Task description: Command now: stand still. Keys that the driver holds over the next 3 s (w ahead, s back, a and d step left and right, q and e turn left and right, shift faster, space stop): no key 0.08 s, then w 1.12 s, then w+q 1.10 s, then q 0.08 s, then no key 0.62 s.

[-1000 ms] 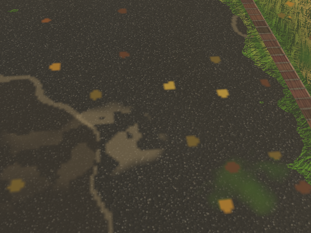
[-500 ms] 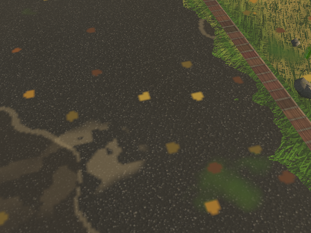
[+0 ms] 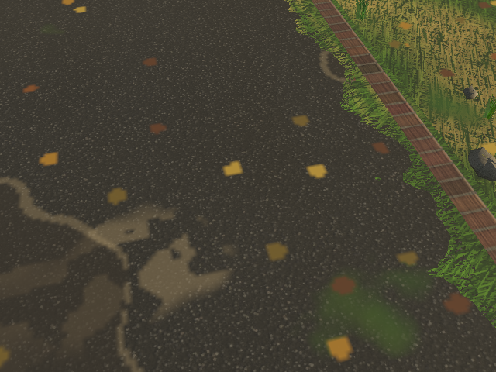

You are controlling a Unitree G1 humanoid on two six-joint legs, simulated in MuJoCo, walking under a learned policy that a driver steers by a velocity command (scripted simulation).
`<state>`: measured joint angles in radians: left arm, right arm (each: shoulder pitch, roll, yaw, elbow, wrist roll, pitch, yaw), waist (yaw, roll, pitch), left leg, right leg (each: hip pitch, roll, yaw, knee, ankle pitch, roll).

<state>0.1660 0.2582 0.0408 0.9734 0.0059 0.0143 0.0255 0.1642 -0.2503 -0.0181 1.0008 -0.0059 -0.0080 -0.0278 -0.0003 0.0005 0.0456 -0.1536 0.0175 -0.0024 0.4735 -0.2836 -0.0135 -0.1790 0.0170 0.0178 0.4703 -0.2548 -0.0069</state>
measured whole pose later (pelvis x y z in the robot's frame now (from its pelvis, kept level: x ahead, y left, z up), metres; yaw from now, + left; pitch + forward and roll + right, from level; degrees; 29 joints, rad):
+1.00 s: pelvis +0.35 +0.05 +0.01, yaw +0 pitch -1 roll +1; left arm 0.20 0.27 0.05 0.92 -0.01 -0.08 0.02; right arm 0.28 -0.25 -0.04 0.97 -0.01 -0.10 0.04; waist -0.03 -0.04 0.03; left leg -0.17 -0.08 0.06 0.31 -0.13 0.09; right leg -0.61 -0.13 0.04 1.07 -0.22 -0.03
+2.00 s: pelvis +0.90 +0.10 +0.00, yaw +24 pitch +1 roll -1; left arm 0.15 0.29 0.07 0.83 -0.01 -0.12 0.01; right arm 0.24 -0.27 -0.09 0.78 0.01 -0.05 0.03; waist -0.01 -0.02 0.07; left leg -0.33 -0.09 0.00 0.48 -0.17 0.11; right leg -0.47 -0.09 0.04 1.17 -0.36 0.00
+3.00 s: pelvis +1.21 +0.25 +0.00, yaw +43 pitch +0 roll -1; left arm 0.17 0.27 0.02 0.90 0.01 -0.01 0.00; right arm 0.12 -0.22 -0.03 0.68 -0.01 0.01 0.00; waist 0.03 -0.01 0.02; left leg -0.29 -0.02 -0.02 0.54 -0.25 0.02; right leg -0.16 -0.05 -0.05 0.49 -0.32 0.04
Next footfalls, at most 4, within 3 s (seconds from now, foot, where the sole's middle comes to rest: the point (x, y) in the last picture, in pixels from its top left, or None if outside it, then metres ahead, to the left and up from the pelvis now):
0.76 left None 0.42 0.12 -0.78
1.32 right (298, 303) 0.72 -0.12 -0.78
1.84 left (201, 236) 0.95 0.18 -0.78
2.34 right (217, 160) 1.31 0.15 -0.78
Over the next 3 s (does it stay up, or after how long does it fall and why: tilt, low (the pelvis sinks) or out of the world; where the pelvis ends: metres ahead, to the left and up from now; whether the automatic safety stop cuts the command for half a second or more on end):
stays up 1.21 0.25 0.00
